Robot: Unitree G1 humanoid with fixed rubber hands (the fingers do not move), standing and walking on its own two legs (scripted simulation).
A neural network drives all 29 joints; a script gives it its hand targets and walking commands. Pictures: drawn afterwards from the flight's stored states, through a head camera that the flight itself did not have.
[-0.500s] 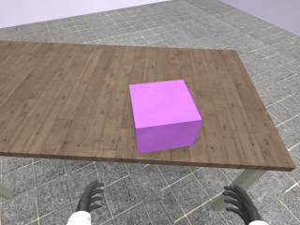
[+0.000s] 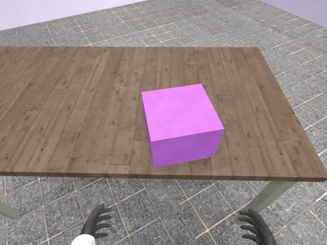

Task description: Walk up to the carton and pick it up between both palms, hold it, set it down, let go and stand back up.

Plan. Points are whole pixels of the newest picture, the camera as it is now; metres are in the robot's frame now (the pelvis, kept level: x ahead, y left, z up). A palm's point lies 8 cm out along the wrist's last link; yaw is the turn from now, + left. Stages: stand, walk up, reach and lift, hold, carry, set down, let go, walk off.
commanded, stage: let go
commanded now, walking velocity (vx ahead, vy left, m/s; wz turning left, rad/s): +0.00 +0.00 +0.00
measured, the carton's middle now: (178, 124) +0.44 +0.00 +0.00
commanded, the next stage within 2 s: stand in 0.32 s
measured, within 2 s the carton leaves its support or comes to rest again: neither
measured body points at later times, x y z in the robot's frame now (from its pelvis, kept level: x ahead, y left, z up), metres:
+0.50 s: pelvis +0.01 -0.01 -0.01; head -0.02 +0.00 +0.44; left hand +0.12 +0.25 -0.11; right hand +0.14 -0.27 -0.10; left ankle -0.02 +0.11 -0.74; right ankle +0.00 -0.14 -0.74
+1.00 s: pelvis -0.04 +0.00 +0.00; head -0.07 +0.01 +0.44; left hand +0.01 +0.28 -0.14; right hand +0.03 -0.28 -0.12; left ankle -0.02 +0.11 -0.74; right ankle +0.00 -0.14 -0.74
